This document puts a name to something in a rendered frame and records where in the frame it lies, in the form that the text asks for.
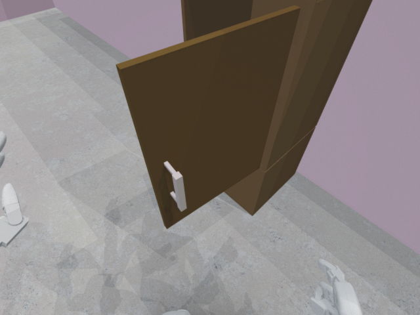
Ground handle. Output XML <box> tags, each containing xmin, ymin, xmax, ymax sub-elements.
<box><xmin>164</xmin><ymin>161</ymin><xmax>187</xmax><ymax>212</ymax></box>

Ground cupboard door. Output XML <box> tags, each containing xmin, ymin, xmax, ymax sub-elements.
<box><xmin>116</xmin><ymin>5</ymin><xmax>301</xmax><ymax>229</ymax></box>

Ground left robot hand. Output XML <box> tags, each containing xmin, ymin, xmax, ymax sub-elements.
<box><xmin>0</xmin><ymin>131</ymin><xmax>29</xmax><ymax>247</ymax></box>

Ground right robot hand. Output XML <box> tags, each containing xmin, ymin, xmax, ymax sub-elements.
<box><xmin>310</xmin><ymin>259</ymin><xmax>363</xmax><ymax>315</ymax></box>

